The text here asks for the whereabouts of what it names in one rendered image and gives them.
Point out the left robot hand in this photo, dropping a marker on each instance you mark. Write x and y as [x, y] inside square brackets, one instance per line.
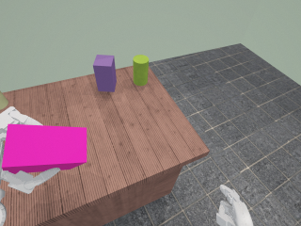
[22, 180]

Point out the sponge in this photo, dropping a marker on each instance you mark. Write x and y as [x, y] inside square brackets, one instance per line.
[37, 148]

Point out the right robot hand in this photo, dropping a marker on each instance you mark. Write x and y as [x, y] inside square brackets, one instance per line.
[235, 214]

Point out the table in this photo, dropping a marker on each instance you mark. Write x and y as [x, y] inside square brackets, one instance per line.
[138, 140]

